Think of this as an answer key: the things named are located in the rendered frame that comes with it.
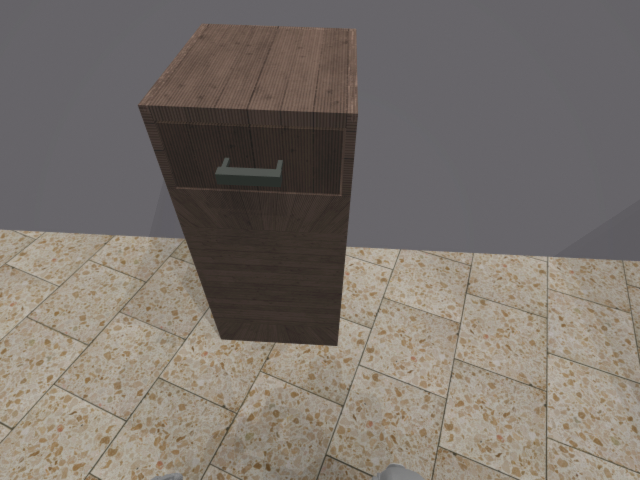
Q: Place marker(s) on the cabinet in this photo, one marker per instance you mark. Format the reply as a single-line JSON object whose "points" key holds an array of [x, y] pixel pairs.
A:
{"points": [[271, 263]]}

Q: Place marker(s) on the drawer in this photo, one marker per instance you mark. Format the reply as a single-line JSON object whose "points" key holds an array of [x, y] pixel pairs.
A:
{"points": [[312, 156]]}

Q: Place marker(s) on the handle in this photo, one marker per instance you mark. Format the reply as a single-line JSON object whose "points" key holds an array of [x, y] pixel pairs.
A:
{"points": [[226, 175]]}

